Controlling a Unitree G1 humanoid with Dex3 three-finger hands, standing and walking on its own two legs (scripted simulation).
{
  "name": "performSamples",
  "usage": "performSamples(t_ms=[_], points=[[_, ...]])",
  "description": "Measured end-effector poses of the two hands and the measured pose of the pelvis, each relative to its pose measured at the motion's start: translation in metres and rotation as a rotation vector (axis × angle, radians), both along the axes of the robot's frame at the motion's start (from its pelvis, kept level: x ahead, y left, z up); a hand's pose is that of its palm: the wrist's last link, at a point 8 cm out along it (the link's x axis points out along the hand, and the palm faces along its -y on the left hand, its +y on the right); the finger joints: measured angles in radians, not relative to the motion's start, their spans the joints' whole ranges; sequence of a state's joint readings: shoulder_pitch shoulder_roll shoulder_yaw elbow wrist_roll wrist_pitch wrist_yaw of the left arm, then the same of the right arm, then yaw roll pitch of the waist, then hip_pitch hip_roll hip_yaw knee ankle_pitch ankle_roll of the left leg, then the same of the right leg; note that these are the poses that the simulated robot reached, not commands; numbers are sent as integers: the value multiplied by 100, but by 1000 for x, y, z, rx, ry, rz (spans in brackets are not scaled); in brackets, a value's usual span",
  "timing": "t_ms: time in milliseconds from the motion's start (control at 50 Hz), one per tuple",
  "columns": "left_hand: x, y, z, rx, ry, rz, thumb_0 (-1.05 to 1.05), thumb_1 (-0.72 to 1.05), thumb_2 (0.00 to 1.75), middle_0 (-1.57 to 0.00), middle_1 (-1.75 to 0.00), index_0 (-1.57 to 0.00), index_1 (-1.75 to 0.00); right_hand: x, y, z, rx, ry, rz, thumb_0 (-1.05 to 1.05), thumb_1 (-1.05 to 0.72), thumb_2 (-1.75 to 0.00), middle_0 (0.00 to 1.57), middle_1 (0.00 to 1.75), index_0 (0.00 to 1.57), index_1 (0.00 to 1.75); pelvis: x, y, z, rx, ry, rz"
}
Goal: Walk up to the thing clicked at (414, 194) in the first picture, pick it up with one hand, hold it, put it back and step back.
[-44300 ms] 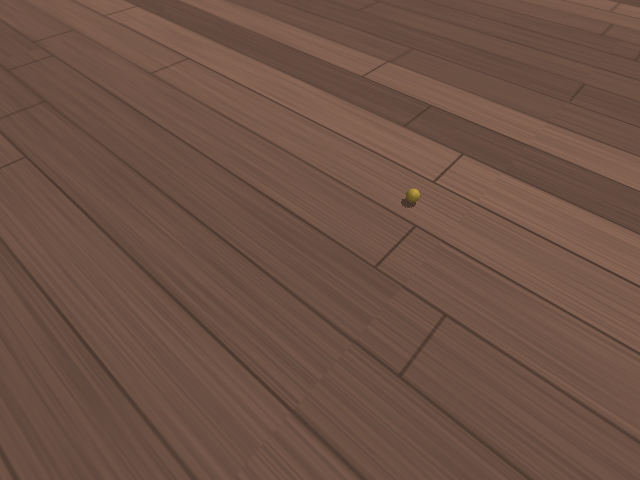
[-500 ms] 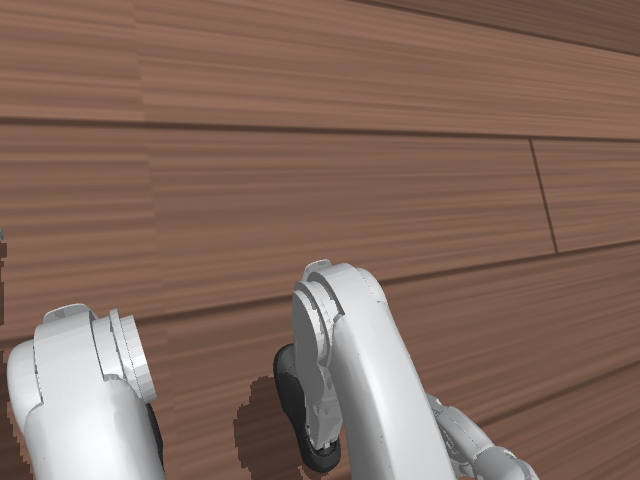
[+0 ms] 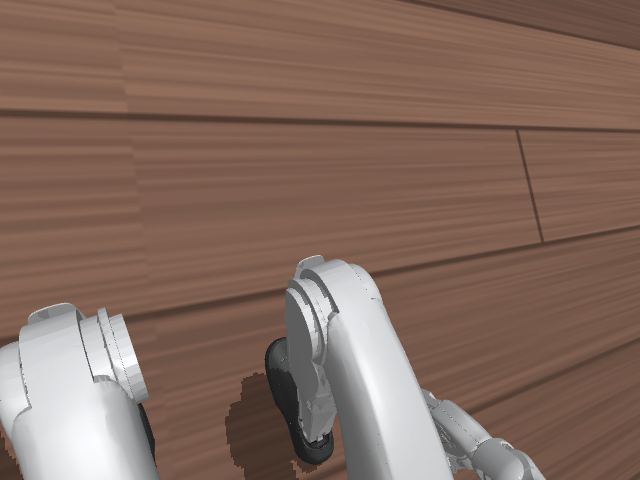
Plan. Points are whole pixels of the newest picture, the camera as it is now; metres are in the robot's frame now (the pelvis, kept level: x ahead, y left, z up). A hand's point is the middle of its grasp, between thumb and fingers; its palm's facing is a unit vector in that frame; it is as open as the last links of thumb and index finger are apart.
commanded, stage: open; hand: left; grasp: from above
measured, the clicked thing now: out of the picture +0.39 +0.36 -0.26
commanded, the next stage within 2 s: withdraw in 0.74 s
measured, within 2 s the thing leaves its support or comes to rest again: neither
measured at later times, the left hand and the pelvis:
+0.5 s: hand out of the picture +0.38 +0.34 -0.24, palm faces -0.44 -0.19 -0.88, open 12.9 cm; pelvis +0.00 +0.00 +0.00, yaw +0 degrees
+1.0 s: hand out of the picture +0.38 +0.35 -0.23, palm faces -0.39 -0.18 -0.90, open 13.9 cm; pelvis +0.00 +0.00 +0.00, yaw +0 degrees
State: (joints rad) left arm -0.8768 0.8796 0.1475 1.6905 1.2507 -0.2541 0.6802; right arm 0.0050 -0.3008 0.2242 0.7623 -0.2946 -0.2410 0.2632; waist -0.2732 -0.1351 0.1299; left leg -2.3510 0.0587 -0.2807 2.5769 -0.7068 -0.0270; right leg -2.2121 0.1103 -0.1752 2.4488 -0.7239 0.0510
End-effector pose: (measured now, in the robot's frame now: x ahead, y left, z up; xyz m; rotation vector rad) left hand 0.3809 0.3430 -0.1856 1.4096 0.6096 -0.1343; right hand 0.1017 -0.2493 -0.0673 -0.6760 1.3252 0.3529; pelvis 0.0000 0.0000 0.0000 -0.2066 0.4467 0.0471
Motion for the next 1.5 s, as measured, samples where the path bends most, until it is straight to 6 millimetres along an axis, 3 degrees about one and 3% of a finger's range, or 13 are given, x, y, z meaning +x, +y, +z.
performSamples(t_ms=[80, 240, 480, 720, 980, 1080, 1240, 1380, 1500], points=[[2, -1, 0, -4, -12, -4, -4, 26, 40, -65, -51, -83, -50, -1, 1, 1, 2, 5, 4, 0, -90, -90, 20, 30, 20, 30, 0, 0, 1, -3, 1, -1], [2, 2, -1, -2, -5, 16, -1, 3, 54, -50, -62, -56, -60, 0, 3, 5, 3, 0, 10, 0, -90, -90, 20, 30, 20, 30, 0, 1, 2, -9, -1, 0], [0, 5, 0, -9, 3, 12, 0, -27, 76, -27, -82, -29, -80, -2, 2, 6, 0, 3, 12, 0, -90, -90, 20, 30, 20, 30, -1, 1, 2, -11, -7, -1], [1, 1, 0, -6, -9, -5, 0, -43, 90, -12, -98, -13, -96, -3, 3, 9, -7, -5, 13, 0, -89, -90, 20, 30, 20, 30, -3, 2, 2, -13, -11, -3], [6, 6, 7, 2, -41, 8, 0, -45, 93, -8, -102, -10, -99, -3, 4, 8, 0, -7, 5, 0, -89, -90, 20, 30, 20, 30, -2, 2, 2, -14, -3, -2], [12, 15, 33, 25, -114, 7, 0, -45, 93, -8, -101, -10, -98, 2, 5, 4, 21, -21, -37, 0, -90, -90, 20, 30, 20, 30, 1, 2, 4, -12, 23, 7], [6, 27, 107, 99, -114, 22, 0, -47, 95, -8, -100, -10, -98, 23, 7, -1, 92, -81, -173, 0, -90, -90, 20, 30, 20, 30, 0, 0, 23, 19, 83, 37], [1, 20, 169, 94, -44, 12, 0, -48, 97, -8, -100, -9, -99, 33, 6, 17, 119, -132, -235, 0, -90, -90, 20, 30, 20, 30, -8, -5, 55, 53, 102, 66], [1, 17, 191, 64, 24, -3, 0, -49, 98, -8, -101, -9, -100, 24, -6, 37, 66, -155, -253, 0, -90, -90, 20, 30, 20, 30, -15, -9, 71, 70, 96, 75]])
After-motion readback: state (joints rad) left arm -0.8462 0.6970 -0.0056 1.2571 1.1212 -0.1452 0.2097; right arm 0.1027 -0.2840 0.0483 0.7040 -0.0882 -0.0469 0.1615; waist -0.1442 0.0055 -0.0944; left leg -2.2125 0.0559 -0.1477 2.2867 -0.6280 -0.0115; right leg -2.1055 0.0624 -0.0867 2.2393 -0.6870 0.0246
